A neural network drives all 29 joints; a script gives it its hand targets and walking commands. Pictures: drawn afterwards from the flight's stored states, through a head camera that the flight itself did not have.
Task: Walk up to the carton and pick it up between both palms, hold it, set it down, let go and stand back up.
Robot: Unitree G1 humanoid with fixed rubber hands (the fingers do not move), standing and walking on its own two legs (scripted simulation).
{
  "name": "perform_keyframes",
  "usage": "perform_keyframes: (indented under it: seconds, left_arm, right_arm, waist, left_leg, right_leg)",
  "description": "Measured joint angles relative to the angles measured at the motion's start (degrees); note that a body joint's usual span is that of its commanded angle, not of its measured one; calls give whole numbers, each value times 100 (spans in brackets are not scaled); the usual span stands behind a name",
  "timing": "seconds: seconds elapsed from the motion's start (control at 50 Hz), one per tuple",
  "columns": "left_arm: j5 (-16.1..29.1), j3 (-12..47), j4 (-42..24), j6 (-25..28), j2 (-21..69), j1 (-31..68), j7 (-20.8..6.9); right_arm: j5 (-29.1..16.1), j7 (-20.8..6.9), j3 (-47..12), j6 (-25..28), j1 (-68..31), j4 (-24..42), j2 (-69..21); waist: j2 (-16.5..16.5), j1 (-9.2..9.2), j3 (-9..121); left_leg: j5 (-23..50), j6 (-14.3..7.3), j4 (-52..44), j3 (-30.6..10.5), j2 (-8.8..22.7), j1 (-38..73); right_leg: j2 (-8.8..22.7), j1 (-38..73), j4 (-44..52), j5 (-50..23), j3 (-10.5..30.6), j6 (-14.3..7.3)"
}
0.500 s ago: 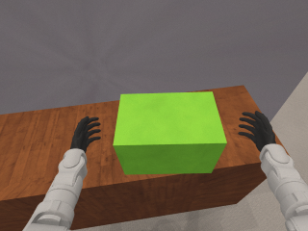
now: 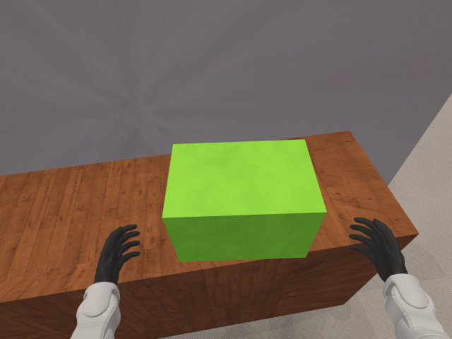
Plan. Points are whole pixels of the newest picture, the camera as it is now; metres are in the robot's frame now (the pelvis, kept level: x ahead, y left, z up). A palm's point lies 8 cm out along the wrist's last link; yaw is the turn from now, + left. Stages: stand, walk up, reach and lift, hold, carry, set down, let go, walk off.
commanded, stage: set down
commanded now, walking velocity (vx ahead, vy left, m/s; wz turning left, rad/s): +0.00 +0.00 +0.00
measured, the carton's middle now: (240, 202) +0.43 -0.01 -0.05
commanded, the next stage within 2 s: let go in 1.02 s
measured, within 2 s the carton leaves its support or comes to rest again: neither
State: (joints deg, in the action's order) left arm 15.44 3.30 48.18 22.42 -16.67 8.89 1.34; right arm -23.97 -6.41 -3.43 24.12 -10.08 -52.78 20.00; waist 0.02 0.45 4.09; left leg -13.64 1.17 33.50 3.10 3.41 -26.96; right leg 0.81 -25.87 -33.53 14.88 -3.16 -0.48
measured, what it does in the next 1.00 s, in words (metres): stands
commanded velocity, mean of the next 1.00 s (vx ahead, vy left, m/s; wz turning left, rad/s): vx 0.00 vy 0.00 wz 0.00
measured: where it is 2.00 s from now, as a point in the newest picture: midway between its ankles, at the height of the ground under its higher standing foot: outside the picture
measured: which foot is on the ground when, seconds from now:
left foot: down 0.00-1.00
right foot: down 0.00-1.00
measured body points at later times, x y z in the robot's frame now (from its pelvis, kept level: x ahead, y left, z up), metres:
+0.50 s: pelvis +0.02 +0.01 +0.00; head +0.06 +0.01 +0.45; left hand +0.25 +0.24 -0.06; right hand +0.24 -0.25 -0.06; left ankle +0.03 +0.13 -0.73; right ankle +0.02 -0.11 -0.73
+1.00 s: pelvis +0.04 +0.01 +0.02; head +0.05 +0.02 +0.47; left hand +0.22 +0.23 -0.07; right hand +0.21 -0.22 -0.07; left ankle +0.03 +0.13 -0.73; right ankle +0.02 -0.11 -0.73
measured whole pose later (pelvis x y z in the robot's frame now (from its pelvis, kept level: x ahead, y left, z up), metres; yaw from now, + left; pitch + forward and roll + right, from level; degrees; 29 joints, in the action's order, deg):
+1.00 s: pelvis +0.04 +0.01 +0.02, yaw -1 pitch -3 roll -1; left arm 2.8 -0.6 34.5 3.7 -11.1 -9.6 0.2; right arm -4.7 -1.6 -0.2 21.3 5.3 -50.8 12.0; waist -0.1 0.0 -4.5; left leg -13.8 0.9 23.8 4.6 3.3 -7.0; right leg 0.3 -5.1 -20.8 12.8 -1.9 0.3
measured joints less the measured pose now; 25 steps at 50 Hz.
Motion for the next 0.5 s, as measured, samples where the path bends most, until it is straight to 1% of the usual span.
perform_keyframes:
  seconds: [0.12, 0.24, 0.36, 0.5]
  left_arm:
    - [-12, 9, 112, 237, 55, -176, -10]
    - [-107, -12, 166, 344, 135, -335, -15]
    - [-274, -82, 116, 309, 225, -544, -13]
    - [-448, -174, -69, 138, 304, -843, -7]
  right_arm:
    - [105, -27, -3, 260, 165, -115, -67]
    - [228, -41, -18, 469, 294, -272, -131]
    - [406, -32, -9, 629, 448, -402, -214]
    - [638, -2, 21, 716, 680, -438, -296]
  waist:
    - [9, 10, -63]
    - [-4, 10, -149]
    - [-18, 8, -255]
    - [-6, 12, -362]
  left_leg:
    - [-85, -9, 105, 19, -5, 39]
    - [-158, -13, 165, 41, -2, 108]
    - [-207, -13, 153, 64, 4, 221]
    - [-234, -14, 41, 86, 8, 430]
  right_leg:
    - [10, 32, -104, 76, 25, 13]
    - [10, 97, -151, 132, 51, 24]
    - [2, 210, -116, 159, 74, 33]
    - [-9, 428, 35, 155, 94, 45]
